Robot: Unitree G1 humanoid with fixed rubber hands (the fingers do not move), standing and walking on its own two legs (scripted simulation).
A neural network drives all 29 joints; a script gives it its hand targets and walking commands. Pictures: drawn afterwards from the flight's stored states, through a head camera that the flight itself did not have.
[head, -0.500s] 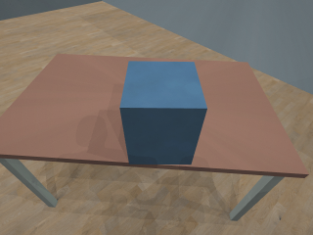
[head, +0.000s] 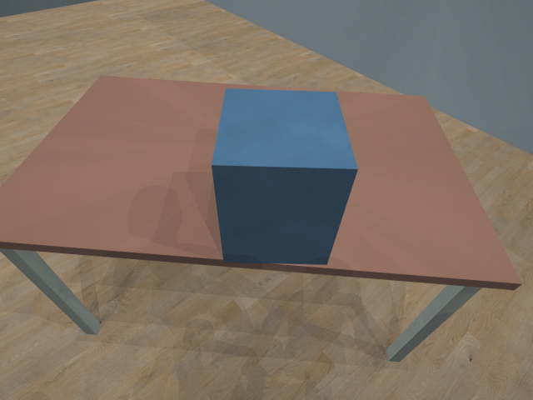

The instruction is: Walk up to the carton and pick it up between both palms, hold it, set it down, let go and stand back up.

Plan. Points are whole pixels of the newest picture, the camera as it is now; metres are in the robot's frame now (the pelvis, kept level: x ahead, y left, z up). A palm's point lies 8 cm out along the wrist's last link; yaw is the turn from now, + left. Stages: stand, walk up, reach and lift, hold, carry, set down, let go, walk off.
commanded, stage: stand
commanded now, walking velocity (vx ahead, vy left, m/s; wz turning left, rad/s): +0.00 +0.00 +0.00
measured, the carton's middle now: (278, 179) +0.52 -0.02 +0.01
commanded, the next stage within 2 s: none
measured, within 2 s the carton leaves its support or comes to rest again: neither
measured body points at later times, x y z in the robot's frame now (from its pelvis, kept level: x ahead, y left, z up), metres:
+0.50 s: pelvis +0.02 +0.00 +0.00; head +0.01 +0.00 +0.45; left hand +0.10 +0.29 -0.12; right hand +0.10 -0.29 -0.12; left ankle +0.06 +0.13 -0.74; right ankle +0.02 -0.12 -0.74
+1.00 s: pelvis +0.03 -0.01 +0.01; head +0.02 -0.01 +0.45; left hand +0.08 +0.29 -0.12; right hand +0.08 -0.31 -0.13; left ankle +0.06 +0.13 -0.74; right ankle +0.02 -0.12 -0.74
